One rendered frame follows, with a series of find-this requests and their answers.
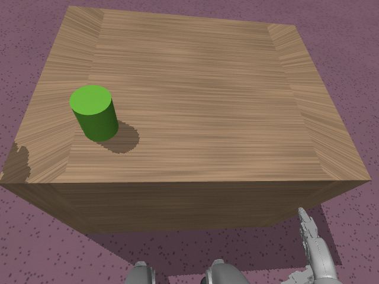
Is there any can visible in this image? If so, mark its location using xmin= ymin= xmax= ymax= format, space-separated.
xmin=69 ymin=85 xmax=118 ymax=142

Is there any right robot hand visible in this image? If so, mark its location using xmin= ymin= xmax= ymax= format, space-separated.
xmin=281 ymin=207 xmax=338 ymax=284

